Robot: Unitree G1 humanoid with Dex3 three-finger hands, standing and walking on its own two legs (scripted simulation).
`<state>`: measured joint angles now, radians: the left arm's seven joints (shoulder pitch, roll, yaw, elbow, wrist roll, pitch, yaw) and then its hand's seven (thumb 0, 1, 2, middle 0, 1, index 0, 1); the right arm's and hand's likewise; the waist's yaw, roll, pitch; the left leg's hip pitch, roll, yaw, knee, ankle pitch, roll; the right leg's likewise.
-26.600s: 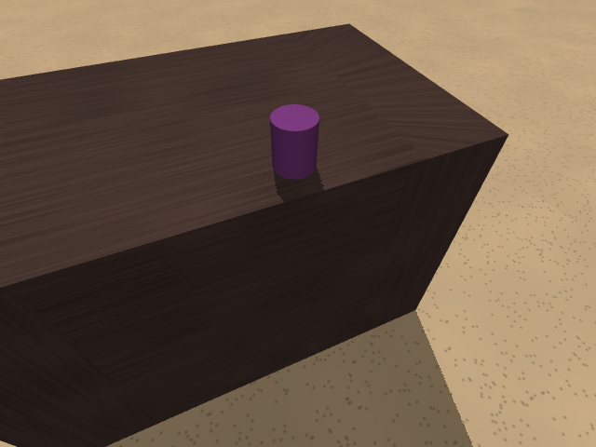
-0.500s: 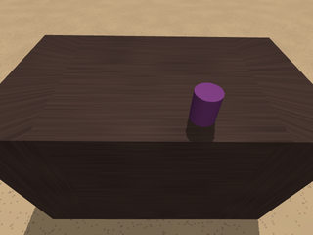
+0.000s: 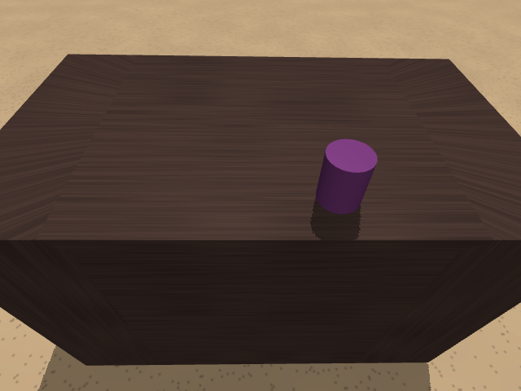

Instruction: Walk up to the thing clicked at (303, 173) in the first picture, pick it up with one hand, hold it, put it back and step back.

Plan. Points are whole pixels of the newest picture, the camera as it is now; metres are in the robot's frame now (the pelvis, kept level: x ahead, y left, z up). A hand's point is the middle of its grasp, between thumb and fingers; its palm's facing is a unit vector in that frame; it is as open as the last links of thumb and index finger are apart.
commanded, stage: home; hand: right
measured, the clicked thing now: (344, 177) +0.46 -0.15 +0.07
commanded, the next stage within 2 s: stand in 0.12 s
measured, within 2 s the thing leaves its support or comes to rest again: neither
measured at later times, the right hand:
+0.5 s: hand out of the picture +0.08 -0.25 -0.15, palm faces -0.02 +0.93 -0.36, open 13.5 cm
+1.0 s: hand out of the picture +0.08 -0.26 -0.16, palm faces -0.02 +0.93 -0.36, open 7.4 cm
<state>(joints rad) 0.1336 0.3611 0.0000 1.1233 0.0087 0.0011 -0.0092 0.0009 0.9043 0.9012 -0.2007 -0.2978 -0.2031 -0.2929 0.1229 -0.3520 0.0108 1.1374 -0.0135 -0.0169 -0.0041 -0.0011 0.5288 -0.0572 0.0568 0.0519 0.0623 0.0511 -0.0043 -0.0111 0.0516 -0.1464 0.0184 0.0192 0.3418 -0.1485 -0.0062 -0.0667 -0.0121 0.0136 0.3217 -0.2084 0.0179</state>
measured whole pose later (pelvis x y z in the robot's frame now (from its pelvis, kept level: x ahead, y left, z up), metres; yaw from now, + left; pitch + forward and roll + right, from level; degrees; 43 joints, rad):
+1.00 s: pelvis +0.01 +0.00 +0.00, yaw +0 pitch -2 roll +0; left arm 0.14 0.36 0.00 1.12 0.01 0.00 -0.01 0.00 0.91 0.90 -0.20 -0.30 -0.20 -0.30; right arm 0.12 -0.35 0.00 1.14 -0.01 -0.01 0.00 0.01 -0.89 -0.90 0.20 0.30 0.21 0.30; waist 0.00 -0.01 0.05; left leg -0.14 0.02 0.02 0.33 -0.15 -0.01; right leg -0.05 -0.01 0.01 0.30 -0.21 0.02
